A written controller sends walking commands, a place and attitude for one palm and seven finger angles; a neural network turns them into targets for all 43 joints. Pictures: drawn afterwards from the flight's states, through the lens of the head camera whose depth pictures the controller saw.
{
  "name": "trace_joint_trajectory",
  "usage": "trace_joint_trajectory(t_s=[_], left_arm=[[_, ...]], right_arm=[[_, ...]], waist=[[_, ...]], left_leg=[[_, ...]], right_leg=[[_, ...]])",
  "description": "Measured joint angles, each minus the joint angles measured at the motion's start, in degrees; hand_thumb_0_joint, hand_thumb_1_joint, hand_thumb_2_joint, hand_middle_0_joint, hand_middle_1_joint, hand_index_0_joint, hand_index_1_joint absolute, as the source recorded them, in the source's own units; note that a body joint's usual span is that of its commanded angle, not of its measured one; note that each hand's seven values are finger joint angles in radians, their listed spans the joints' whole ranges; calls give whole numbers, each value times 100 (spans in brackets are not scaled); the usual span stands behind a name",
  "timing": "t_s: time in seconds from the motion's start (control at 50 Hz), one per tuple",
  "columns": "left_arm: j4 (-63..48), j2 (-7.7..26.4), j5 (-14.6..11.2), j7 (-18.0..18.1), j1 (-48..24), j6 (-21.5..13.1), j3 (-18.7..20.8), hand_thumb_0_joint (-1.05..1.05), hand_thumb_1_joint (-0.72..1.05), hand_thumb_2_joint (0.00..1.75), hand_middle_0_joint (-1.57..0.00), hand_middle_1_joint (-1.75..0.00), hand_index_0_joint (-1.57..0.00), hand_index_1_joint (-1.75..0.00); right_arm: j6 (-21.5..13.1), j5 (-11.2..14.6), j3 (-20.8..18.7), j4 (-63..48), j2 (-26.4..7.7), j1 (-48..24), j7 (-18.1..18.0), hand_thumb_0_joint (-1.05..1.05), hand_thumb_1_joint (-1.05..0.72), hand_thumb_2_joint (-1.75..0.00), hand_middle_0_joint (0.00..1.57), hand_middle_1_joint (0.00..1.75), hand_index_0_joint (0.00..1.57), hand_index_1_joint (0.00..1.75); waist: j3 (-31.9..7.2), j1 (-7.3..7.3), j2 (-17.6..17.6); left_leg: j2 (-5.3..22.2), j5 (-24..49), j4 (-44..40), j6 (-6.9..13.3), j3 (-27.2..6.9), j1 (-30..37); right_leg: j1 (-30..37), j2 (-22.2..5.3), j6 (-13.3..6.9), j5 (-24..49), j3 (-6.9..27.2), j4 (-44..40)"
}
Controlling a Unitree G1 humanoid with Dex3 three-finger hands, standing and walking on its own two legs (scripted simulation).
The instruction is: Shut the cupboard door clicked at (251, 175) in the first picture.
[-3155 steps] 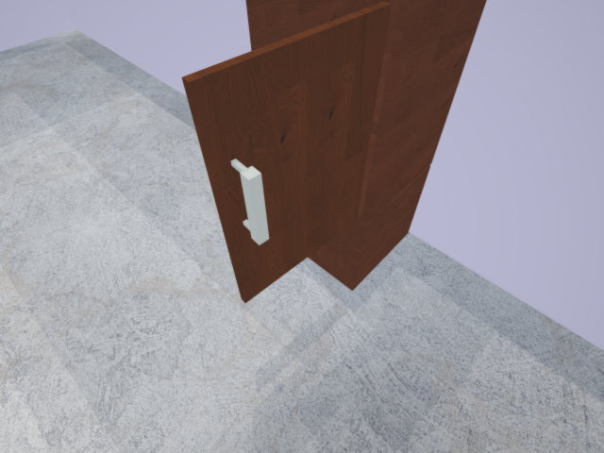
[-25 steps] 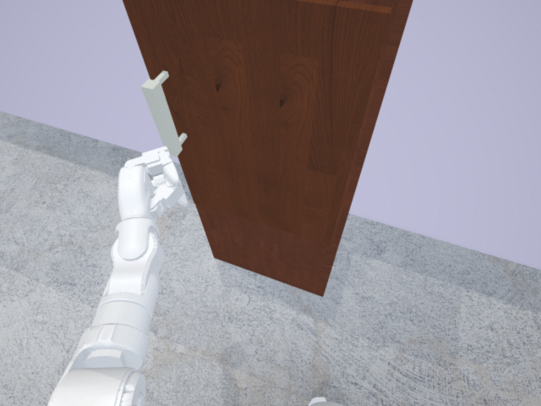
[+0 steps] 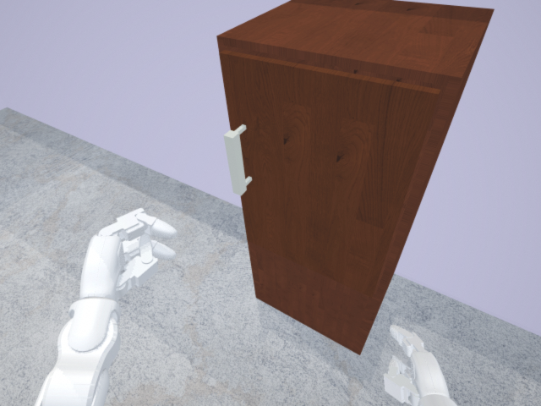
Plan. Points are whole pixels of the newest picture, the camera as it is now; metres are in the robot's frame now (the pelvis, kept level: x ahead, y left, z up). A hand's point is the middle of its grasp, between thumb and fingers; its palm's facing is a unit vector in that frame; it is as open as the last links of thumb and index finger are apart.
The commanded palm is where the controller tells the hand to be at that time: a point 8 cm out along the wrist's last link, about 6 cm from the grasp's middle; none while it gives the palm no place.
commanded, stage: draw the hand back to the body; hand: left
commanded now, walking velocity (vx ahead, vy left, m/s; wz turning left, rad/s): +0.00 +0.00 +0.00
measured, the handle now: (241, 160) +0.65 +0.15 +0.01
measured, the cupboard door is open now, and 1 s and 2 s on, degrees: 1 1 1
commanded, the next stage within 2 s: step back with the hand held close in 0.72 s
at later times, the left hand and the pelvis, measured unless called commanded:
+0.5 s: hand (35, 301) +0.18 +0.28 +0.17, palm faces +0.50 -0.76 -0.42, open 7.1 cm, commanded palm +0.13 +0.31 +0.18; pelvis -0.01 +0.01 +0.00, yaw +0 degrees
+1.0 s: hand (45, 298) +0.18 +0.27 +0.16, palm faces +0.46 -0.77 -0.45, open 7.4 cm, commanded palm +0.12 +0.31 +0.18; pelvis -0.01 +0.01 +0.00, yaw +1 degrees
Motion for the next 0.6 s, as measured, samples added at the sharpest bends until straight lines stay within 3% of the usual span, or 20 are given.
trace_joint_trajectory(t_s=[0.18,0.4,0.6], left_arm=[[-963,239,-13,79,975,28,651,2,89,90,-66,-79,-66,-80],[-1711,573,-66,215,1992,-182,1591,1,89,90,-36,-47,-37,-47],[-1546,326,-5,296,1792,-227,1413,1,89,90,-23,-32,-23,-33]], right_arm=[[-81,-87,-7,305,24,245,22,1,-90,-90,20,30,21,30],[-351,-66,-253,514,-124,404,-14,1,-90,-90,20,30,21,30],[-548,-65,-281,582,-154,286,-88,1,-90,-90,20,30,21,30]], waist=[[44,53,86],[-16,76,116],[60,117,40]], left_leg=[[-16,71,-207,28,-14,228],[-12,56,-162,38,23,235],[-30,120,-130,39,15,196]], right_leg=[[248,-18,37,77,-6,-236],[260,-12,56,93,26,-225],[215,-33,47,138,12,-171]])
